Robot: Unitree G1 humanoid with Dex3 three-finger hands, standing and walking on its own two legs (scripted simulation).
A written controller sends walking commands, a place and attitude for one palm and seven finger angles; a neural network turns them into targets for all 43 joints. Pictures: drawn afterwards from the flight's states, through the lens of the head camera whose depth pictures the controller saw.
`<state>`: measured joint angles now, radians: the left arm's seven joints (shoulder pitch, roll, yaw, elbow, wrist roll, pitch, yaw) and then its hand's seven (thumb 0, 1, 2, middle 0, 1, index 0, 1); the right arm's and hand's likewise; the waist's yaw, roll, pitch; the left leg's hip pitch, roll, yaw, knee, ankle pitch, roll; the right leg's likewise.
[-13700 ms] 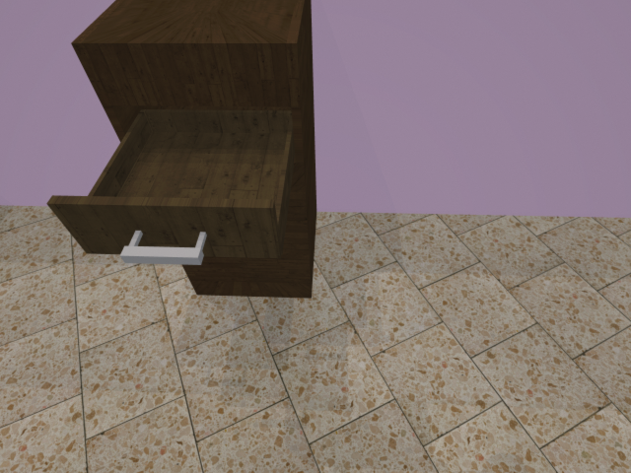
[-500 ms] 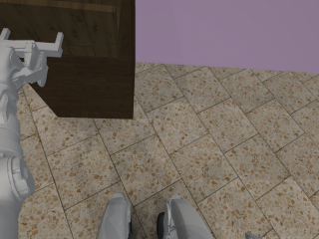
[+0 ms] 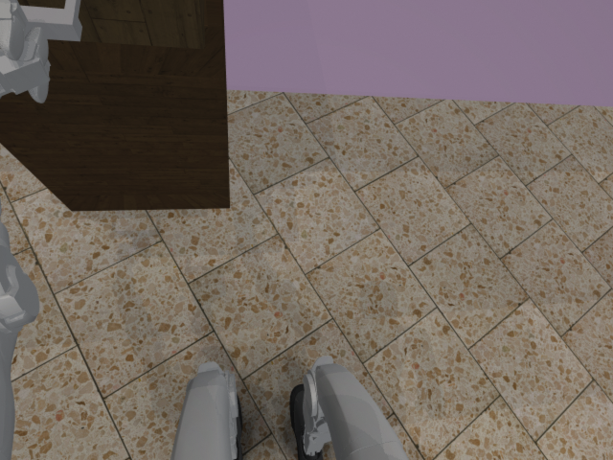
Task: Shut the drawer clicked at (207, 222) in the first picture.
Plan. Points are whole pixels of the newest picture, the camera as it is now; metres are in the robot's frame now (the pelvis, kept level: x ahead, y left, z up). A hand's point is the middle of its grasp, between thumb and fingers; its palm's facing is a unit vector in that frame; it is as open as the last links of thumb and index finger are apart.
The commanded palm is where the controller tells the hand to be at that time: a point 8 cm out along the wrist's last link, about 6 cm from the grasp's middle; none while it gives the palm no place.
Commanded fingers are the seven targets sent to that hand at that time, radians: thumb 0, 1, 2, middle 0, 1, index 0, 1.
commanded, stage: push the drawer shut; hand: left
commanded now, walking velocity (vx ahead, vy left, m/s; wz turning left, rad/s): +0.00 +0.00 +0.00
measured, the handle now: (9, 6) +0.62 +0.28 +0.08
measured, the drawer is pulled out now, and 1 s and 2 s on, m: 0.05 0.00 0.00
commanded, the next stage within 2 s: pull the fist back off the drawer in 0.64 s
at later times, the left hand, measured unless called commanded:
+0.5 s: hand (38, 21) +0.60 +0.25 +0.08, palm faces -0.02 -1.00 -0.04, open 3.3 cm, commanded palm +0.63 +0.25 +0.08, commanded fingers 0.00 0.90 0.90 -1.40 -1.60 -1.40 -1.60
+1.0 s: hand (39, 20) +0.60 +0.25 +0.09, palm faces -0.02 -1.00 -0.04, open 3.4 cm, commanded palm +0.62 +0.24 +0.08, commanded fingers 0.00 0.90 0.90 -1.40 -1.60 -1.40 -1.60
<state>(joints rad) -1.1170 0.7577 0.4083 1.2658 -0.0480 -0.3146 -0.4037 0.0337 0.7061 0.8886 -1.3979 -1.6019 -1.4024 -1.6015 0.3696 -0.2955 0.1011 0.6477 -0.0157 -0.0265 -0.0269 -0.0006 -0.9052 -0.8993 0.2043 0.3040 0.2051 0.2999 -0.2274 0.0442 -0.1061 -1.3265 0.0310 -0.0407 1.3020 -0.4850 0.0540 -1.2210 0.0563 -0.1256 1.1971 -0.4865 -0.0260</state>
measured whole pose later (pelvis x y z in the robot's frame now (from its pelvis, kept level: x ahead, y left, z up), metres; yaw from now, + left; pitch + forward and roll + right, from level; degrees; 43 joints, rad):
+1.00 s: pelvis +0.00 +0.00 -0.01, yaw -1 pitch +32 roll -10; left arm -1.34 0.89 0.38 1.32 0.05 -0.21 -0.37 0.08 0.69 0.90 -1.40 -1.60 -1.40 -1.60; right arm 0.40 -0.28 0.14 0.64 -0.05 -0.02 -0.02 0.00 -0.91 -0.90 0.20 0.30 0.20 0.30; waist -0.31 0.05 -0.08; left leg -1.42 0.04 -0.07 1.34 -0.49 0.06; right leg -1.29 0.07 -0.15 1.20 -0.48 -0.02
